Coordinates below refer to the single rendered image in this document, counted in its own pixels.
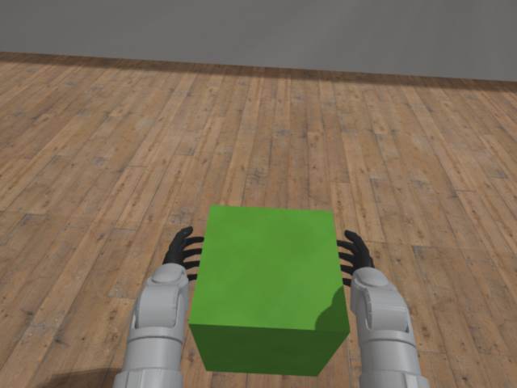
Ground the left robot hand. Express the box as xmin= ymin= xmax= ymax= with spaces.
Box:
xmin=162 ymin=226 xmax=204 ymax=281

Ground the robot left forearm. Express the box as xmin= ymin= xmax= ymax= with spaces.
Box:
xmin=112 ymin=264 xmax=189 ymax=388

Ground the carton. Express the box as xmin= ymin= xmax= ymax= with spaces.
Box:
xmin=188 ymin=205 xmax=351 ymax=377

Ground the right robot hand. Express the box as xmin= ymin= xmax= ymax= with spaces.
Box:
xmin=336 ymin=230 xmax=375 ymax=287

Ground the robot right forearm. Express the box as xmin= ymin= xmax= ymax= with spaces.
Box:
xmin=350 ymin=267 xmax=430 ymax=388

